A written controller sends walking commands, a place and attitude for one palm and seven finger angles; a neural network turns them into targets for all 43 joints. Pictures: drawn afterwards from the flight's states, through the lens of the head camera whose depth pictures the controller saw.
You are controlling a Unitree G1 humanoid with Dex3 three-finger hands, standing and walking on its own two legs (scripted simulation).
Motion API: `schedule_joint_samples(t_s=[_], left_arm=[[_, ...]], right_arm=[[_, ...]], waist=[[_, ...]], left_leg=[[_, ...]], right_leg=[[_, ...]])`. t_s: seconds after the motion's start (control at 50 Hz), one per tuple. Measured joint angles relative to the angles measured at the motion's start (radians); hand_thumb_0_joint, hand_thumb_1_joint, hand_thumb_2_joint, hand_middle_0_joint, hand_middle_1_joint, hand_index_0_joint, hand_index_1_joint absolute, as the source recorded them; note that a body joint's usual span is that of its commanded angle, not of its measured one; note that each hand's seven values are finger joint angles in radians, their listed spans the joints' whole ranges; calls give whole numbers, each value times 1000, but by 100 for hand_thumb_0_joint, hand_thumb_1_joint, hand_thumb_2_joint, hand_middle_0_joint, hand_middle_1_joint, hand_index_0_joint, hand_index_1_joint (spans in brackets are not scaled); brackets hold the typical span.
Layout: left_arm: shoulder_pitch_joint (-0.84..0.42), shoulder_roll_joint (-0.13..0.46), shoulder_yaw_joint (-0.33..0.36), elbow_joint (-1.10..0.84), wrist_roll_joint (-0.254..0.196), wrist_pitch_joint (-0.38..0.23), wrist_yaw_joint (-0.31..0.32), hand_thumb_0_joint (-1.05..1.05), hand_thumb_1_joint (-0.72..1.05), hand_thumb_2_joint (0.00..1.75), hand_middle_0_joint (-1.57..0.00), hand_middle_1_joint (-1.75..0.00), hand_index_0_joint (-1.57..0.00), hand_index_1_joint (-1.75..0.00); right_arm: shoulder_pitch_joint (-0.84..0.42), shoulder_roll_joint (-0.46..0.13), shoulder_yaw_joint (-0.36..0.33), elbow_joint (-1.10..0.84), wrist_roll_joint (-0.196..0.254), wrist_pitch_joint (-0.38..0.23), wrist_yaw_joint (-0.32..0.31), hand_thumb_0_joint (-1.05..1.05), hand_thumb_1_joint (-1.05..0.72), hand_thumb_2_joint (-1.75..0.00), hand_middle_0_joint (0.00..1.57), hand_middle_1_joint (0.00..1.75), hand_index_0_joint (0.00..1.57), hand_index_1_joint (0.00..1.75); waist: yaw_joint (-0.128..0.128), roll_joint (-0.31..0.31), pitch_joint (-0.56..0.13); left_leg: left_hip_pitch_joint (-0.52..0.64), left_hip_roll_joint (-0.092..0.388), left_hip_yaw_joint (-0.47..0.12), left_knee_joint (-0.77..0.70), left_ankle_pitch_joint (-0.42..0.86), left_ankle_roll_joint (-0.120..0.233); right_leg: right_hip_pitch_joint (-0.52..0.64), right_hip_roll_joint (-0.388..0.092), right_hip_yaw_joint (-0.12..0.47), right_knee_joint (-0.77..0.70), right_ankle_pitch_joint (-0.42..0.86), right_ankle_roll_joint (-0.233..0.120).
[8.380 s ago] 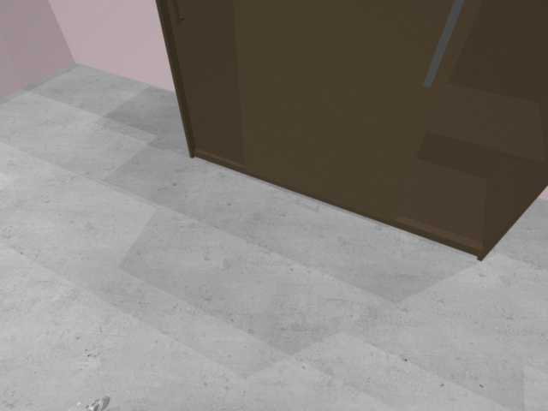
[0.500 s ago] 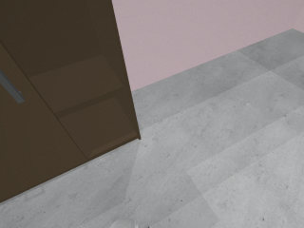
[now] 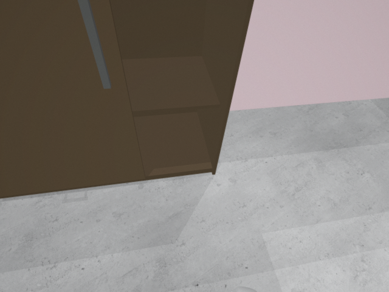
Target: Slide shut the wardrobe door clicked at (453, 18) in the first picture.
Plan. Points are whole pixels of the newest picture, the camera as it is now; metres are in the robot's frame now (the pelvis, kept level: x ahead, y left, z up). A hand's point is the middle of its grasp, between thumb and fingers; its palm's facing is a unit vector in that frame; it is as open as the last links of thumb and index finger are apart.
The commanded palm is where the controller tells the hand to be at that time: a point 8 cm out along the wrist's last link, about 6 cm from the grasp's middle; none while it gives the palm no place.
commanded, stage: turn to face it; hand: left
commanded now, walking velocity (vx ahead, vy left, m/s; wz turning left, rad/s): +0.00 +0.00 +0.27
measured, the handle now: (96, 41) +0.74 +0.36 +0.12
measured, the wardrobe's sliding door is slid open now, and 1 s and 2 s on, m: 0.41 0.41 0.41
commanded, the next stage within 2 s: take the last steps up to it in 0.20 s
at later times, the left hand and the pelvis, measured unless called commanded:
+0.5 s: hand out of the picture -0.01 +0.14 -0.15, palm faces +0.23 -0.94 -0.26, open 7.3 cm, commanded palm none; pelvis -0.01 -0.05 +0.01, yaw +9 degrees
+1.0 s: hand out of the picture +0.00 +0.23 -0.18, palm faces +0.26 -0.96 -0.15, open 7.4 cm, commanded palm none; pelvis +0.06 +0.06 +0.00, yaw +10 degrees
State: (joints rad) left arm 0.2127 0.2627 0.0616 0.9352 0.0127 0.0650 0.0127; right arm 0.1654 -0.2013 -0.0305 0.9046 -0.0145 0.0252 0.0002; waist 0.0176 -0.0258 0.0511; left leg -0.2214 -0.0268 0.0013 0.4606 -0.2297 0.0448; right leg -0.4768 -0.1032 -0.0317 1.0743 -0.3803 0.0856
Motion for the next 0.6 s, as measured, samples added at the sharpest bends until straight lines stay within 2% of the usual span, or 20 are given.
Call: schedule_joint_samples(t_s=[0.14, 0.2, 0.22, 0.26, 0.3, 0.34, 0.4, 0.5, 0.6], left_arm=[[-32, -37, -14, -13, -7, -7, 7, 1, 91, 90, -20, -30, -20, -30], [-31, -54, -22, -21, -11, -29, 9, 1, 91, 90, -20, -30, -20, -30], [-32, -67, -25, -17, -8, -40, 11, 1, 91, 90, -20, -30, -20, -30], [-26, -88, -37, -15, 0, -53, 11, 1, 91, 90, -20, -30, -20, -30], [-10, -102, -42, -15, 0, -57, 11, 0, 91, 90, -20, -30, -20, -30], [5, -112, -43, -7, -1, -55, 12, 0, 91, 90, -21, -30, -21, -30], [32, -121, -42, 11, 0, -61, 11, 1, 91, 90, -21, -30, -21, -30], [97, -119, -34, 46, 4, -88, 10, 0, 92, 90, -21, -30, -21, -30], [177, -114, -31, 99, 14, -102, 4, 0, 91, 90, -21, -30, -21, -30]], right_arm=[[45, 13, -1, 25, -8, 12, 0, 1, -91, -90, 20, 30, 20, 30], [67, 9, -7, 41, -4, 16, 0, 1, -91, -90, 20, 30, 20, 30], [72, 1, -11, 49, 1, 18, 1, 1, -91, -90, 20, 30, 20, 30], [80, -10, -23, 62, 6, 30, -2, 1, -91, -90, 20, 30, 20, 30], [88, -17, -33, 76, 3, 45, -2, 1, -91, -90, 20, 30, 20, 30], [91, -24, -40, 90, -1, 52, 3, 1, -91, -90, 20, 30, 20, 30], [103, -33, -47, 104, -8, 50, 10, 1, -91, -90, 20, 30, 20, 30], [118, -39, -51, 130, -17, 46, 21, 1, -91, -90, 19, 30, 20, 30], [100, -37, -47, 137, -16, 36, 27, 1, -91, -90, 19, 30, 19, 30]], waist=[[-31, 33, -7], [-35, 44, -13], [-34, 65, -12], [-39, 89, -9], [-37, 89, -16], [-33, 87, -19], [-31, 85, -28], [-8, 69, -50], [23, 49, -60]], left_leg=[[-15, -16, -38, 8, 7, -18], [-43, -25, -49, 53, -9, -37], [-57, -17, -59, 84, -23, -45], [-109, -20, -69, 231, -173, -53], [-169, -28, -60, 419, -237, -57], [-209, -15, -50, 564, -210, -64], [-230, 20, -41, 655, -136, -76], [-224, 74, -22, 636, -64, -88], [-197, 103, 11, 491, -64, -86]], right_leg=[[111, 45, -1, -266, -44, -14], [204, 63, -13, -474, 65, -24], [222, 76, -25, -510, 90, -65], [228, 80, -48, -504, 85, -114], [242, 66, -63, -521, 84, -129], [263, 60, -74, -556, 101, -130], [289, 55, -94, -607, 127, -130], [320, 47, -121, -675, 155, -127], [346, 35, -136, -727, 174, -111]])
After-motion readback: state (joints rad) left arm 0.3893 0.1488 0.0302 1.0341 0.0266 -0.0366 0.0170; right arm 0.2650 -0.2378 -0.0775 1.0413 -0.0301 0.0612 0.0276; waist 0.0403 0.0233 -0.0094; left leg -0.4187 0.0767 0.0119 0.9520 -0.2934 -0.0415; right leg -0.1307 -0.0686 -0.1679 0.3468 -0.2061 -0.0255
